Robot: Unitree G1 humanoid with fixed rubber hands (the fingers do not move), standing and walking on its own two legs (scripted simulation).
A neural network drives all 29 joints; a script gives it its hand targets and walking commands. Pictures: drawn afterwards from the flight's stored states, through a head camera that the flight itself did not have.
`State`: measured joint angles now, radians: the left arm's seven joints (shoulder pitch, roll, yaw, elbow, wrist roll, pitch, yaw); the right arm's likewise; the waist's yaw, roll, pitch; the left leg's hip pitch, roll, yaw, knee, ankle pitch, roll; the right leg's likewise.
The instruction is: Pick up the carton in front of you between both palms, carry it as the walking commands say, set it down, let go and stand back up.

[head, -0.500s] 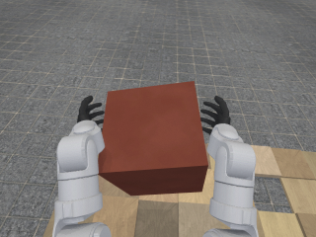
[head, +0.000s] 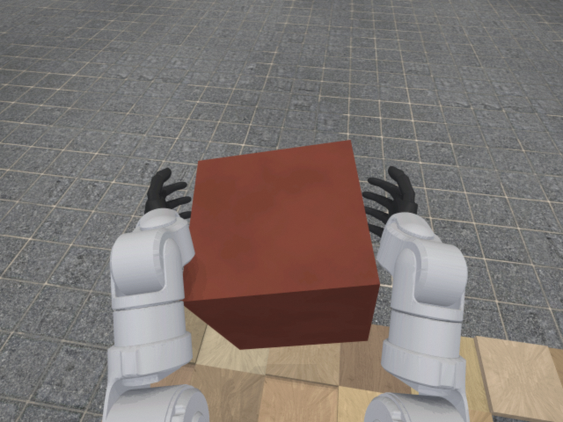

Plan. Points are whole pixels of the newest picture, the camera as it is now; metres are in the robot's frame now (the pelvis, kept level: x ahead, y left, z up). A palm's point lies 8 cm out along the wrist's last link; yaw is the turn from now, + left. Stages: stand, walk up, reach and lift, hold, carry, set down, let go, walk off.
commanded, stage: carry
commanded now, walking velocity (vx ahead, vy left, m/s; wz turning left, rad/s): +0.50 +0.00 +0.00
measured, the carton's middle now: (288, 257) +0.36 +0.00 +0.04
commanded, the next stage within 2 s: none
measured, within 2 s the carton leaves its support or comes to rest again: neither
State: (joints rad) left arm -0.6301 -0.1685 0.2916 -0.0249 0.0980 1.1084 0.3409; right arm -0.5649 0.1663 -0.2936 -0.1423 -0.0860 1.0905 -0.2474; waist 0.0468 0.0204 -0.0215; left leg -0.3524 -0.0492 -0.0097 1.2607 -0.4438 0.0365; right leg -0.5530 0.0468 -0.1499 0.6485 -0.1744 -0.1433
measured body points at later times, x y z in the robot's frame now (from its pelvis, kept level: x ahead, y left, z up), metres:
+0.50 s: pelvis +0.33 -0.01 +0.01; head +0.35 -0.02 +0.46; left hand +0.70 +0.13 +0.14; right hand +0.68 -0.18 +0.14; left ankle +0.46 +0.06 -0.70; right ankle +0.12 -0.06 -0.65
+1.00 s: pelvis +0.62 -0.04 +0.04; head +0.67 -0.06 +0.49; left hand +0.97 +0.12 +0.13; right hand +0.98 -0.18 +0.14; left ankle +0.66 +0.08 -0.68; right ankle +0.58 -0.15 -0.69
